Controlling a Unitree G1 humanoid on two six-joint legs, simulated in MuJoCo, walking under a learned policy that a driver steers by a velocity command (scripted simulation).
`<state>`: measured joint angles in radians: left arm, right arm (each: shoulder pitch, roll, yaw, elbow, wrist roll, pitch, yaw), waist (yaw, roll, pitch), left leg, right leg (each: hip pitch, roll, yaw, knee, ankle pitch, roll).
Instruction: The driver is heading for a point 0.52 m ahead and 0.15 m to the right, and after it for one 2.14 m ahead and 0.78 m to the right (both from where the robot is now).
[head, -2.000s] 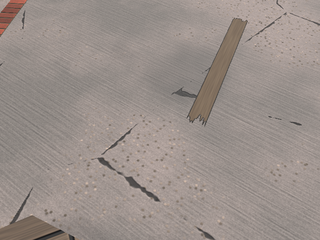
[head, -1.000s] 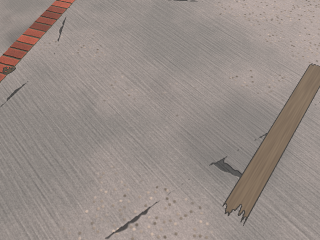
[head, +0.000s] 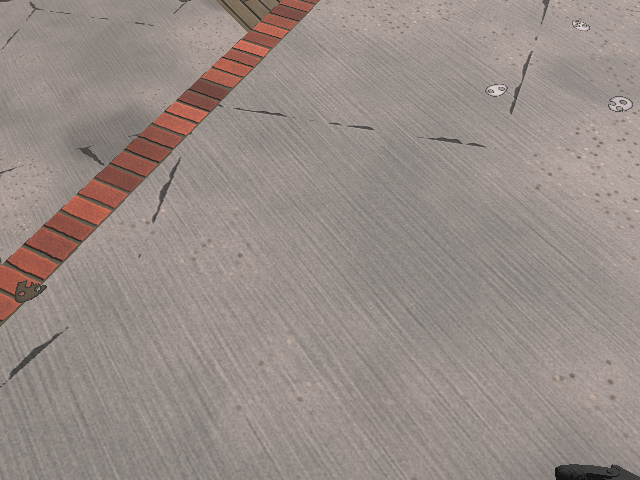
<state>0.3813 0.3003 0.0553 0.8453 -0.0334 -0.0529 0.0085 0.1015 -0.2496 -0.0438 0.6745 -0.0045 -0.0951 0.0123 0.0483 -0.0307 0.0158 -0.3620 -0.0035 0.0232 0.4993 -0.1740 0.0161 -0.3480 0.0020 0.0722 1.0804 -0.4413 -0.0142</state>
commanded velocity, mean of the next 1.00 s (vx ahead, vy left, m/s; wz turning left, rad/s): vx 0.38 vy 0.00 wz -0.51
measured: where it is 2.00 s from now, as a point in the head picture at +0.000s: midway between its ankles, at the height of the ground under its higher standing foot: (424, 471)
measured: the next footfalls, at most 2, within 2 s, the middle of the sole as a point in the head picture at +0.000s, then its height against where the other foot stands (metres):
right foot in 0.40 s outside the picture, level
left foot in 0.84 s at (390, 409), level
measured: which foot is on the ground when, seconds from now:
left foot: down 0.00-0.40, up 0.42-0.82, down 0.84-1.00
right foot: up 0.00-0.38, down 0.40-0.86, up 0.88-1.00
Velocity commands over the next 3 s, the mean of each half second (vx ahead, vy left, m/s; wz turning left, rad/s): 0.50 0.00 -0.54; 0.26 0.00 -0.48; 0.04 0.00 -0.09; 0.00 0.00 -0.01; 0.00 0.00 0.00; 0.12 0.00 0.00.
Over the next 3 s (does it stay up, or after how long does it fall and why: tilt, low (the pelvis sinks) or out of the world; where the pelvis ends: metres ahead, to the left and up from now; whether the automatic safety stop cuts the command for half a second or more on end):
stays up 0.57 -0.19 -0.01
